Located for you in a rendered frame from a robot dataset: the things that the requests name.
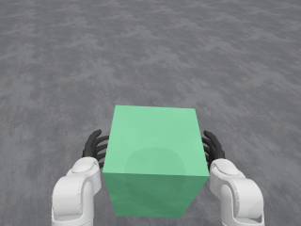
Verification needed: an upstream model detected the robot right hand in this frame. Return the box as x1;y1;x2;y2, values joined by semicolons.
201;130;226;172

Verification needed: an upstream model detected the robot left forearm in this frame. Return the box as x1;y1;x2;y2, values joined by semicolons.
51;156;102;226

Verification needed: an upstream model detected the carton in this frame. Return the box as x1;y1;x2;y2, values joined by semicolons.
103;105;210;218

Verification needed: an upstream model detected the robot left hand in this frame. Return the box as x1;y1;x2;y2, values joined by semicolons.
82;129;110;168

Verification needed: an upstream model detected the robot right forearm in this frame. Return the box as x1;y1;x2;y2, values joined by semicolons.
209;158;265;226

